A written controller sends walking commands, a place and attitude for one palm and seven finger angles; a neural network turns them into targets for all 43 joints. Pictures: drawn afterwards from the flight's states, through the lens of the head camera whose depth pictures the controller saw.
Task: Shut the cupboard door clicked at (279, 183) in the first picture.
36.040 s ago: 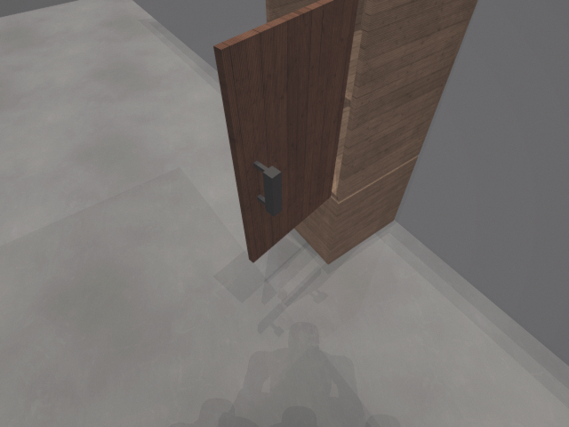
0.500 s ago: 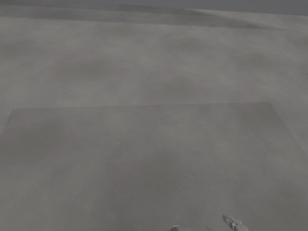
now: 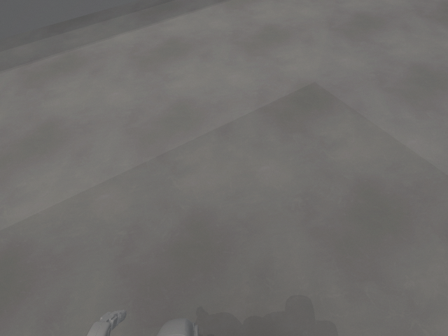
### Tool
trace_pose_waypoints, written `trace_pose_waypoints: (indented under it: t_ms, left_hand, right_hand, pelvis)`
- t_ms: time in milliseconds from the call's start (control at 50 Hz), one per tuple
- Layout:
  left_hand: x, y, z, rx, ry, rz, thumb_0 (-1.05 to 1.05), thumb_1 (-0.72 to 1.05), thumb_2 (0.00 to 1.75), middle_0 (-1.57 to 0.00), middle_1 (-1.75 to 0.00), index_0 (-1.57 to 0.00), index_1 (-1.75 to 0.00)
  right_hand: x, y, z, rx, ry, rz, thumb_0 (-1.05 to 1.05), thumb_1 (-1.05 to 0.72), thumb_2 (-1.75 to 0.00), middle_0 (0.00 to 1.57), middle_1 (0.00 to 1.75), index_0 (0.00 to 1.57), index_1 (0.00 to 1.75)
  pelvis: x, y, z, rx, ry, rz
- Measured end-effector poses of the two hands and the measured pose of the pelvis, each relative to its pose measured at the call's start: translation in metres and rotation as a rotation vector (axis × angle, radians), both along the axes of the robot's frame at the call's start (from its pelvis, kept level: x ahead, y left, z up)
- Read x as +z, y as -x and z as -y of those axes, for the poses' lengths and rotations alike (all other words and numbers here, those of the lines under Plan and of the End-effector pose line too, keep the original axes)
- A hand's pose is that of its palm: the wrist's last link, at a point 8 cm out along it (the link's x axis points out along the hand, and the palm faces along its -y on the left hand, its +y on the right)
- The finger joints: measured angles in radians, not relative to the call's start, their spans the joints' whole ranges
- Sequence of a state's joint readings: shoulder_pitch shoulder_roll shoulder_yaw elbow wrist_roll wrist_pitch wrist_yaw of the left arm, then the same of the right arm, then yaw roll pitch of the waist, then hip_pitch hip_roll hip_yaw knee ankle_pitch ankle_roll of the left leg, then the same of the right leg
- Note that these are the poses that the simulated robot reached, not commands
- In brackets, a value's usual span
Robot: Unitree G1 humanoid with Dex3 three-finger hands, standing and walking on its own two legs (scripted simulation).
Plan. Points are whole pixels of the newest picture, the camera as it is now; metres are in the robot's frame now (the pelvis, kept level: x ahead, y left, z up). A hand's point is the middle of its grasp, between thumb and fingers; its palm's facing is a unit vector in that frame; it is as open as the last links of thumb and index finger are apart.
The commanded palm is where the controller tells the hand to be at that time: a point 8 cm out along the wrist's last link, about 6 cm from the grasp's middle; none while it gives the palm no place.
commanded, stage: turn to face it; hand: left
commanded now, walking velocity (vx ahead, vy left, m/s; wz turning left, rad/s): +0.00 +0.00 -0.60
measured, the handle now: out of the picture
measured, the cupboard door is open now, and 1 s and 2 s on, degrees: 60 60 60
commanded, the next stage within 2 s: none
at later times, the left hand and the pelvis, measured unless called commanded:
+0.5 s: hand (116, 331) +0.15 +0.24 -0.16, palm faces -0.24 -0.95 -0.19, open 7.4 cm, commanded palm none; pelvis +0.02 +0.05 +0.01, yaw -17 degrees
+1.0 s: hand (171, 302) +0.21 +0.13 -0.15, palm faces -0.56 -0.80 -0.23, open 7.4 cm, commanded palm none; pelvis +0.02 +0.02 +0.01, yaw -35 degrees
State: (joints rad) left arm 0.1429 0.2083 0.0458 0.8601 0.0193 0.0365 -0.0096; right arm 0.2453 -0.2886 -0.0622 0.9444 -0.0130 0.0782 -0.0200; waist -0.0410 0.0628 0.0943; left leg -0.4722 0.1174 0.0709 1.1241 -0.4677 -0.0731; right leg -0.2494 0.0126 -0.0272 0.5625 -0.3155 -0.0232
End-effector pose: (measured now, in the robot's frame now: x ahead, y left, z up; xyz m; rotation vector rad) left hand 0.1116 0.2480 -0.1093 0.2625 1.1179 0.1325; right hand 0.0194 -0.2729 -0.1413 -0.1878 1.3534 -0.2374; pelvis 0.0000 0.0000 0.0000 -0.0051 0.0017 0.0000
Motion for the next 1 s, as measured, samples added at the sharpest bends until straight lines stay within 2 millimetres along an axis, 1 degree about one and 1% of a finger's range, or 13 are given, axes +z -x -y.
trace_pose_waypoints:
  t_ms: [80,160,220,280,340,460,560,620,680,760,800,880,1000]
  left_hand:
    - [-0.001,-0.002,0.011,-0.036,0.022,-0.028,0.00,0.90,0.89,-0.20,-0.30,-0.20,-0.30]
    - [-0.008,-0.004,0.012,-0.057,0.050,-0.047,0.00,0.90,0.89,-0.20,-0.30,-0.20,-0.30]
    - [-0.016,-0.005,0.004,-0.066,0.066,-0.066,0.00,0.90,0.89,-0.20,-0.30,-0.20,-0.30]
    - [-0.029,-0.008,-0.010,-0.074,0.080,-0.092,0.00,0.90,0.89,-0.20,-0.30,-0.20,-0.30]
    - [-0.040,-0.015,-0.025,-0.087,0.085,-0.122,0.00,0.90,0.89,-0.20,-0.30,-0.20,-0.30]
    - [-0.030,-0.038,-0.040,-0.163,0.077,-0.144,0.01,0.91,0.89,-0.20,-0.30,-0.19,-0.30]
    - [-0.021,-0.062,-0.034,-0.234,0.062,-0.135,0.01,0.91,0.89,-0.19,-0.30,-0.19,-0.30]
    - [-0.018,-0.079,-0.021,-0.291,0.052,-0.122,0.01,0.91,0.89,-0.19,-0.30,-0.19,-0.30]
    - [-0.014,-0.096,0.002,-0.358,0.041,-0.095,0.01,0.91,0.89,-0.19,-0.30,-0.19,-0.30]
    - [-0.014,-0.117,0.037,-0.447,0.020,-0.026,0.01,0.91,0.89,-0.19,-0.30,-0.19,-0.30]
    - [-0.013,-0.120,0.051,-0.475,0.009,-0.003,0.00,0.91,0.89,-0.19,-0.30,-0.19,-0.30]
    - [-0.006,-0.116,0.066,-0.511,0.002,-0.020,0.00,0.91,0.89,-0.20,-0.30,-0.20,-0.30]
    - [-0.011,-0.115,0.073,-0.564,0.018,-0.081,0.00,0.90,0.89,-0.20,-0.30,-0.20,-0.30]
  right_hand:
    - [0.010,-0.009,-0.004,-0.023,-0.012,0.052,0.01,-0.91,-0.90,0.20,0.30,0.19,0.30]
    - [0.017,-0.023,-0.013,-0.036,-0.006,0.100,0.01,-0.91,-0.90,0.20,0.30,0.20,0.30]
    - [0.022,-0.037,-0.023,-0.043,0.009,0.138,0.00,-0.91,-0.90,0.20,0.30,0.20,0.30]
    - [0.027,-0.049,-0.035,-0.055,0.036,0.187,0.00,-0.91,-0.90,0.20,0.30,0.20,0.30]
    - [0.032,-0.051,-0.047,-0.059,0.063,0.217,0.00,-0.91,-0.90,0.20,0.30,0.20,0.30]
    - [0.047,-0.029,-0.065,-0.113,0.077,0.196,0.00,-0.91,-0.90,0.20,0.30,0.20,0.30]
    - [0.045,0.002,-0.068,-0.202,0.066,0.160,0.00,-0.91,-0.90,0.20,0.30,0.20,0.30]
    - [0.038,0.026,-0.066,-0.267,0.054,0.132,0.00,-0.91,-0.90,0.20,0.30,0.20,0.30]
    - [0.028,0.052,-0.061,-0.335,0.037,0.106,0.00,-0.91,-0.90,0.20,0.30,0.20,0.30]
    - [0.004,0.087,-0.048,-0.422,0.011,0.078,0.00,-0.91,-0.90,0.20,0.30,0.20,0.30]
    - [-0.006,0.099,-0.041,-0.459,0.008,0.056,0.00,-0.91,-0.90,0.20,0.30,0.20,0.30]
    - [0.000,0.103,-0.035,-0.505,0.014,0.056,0.01,-0.91,-0.90,0.20,0.30,0.20,0.30]
    - [0.020,0.088,-0.034,-0.537,0.038,0.126,0.01,-0.91,-0.90,0.20,0.30,0.20,0.30]
  pelvis:
    - [0.006,-0.002,0.001,-0.041,-0.009,-0.005]
    - [0.007,-0.005,-0.004,-0.078,-0.003,-0.010]
    - [0.005,-0.009,-0.014,-0.111,0.002,-0.014]
    - [0.000,-0.014,-0.027,-0.149,0.012,-0.020]
    - [-0.004,-0.017,-0.039,-0.192,0.015,-0.019]
    - [0.010,-0.020,-0.050,-0.273,0.047,-0.013]
    - [0.013,-0.021,-0.051,-0.339,0.053,-0.015]
    - [0.012,-0.020,-0.048,-0.380,0.048,-0.014]
    - [0.008,-0.019,-0.041,-0.420,0.040,-0.011]
    - [-0.008,-0.016,-0.023,-0.472,0.006,-0.006]
    - [-0.011,-0.014,-0.020,-0.497,0.015,-0.005]
    - [-0.003,-0.014,-0.018,-0.536,0.009,-0.004]
    - [0.006,-0.019,-0.018,-0.603,-0.007,-0.014]
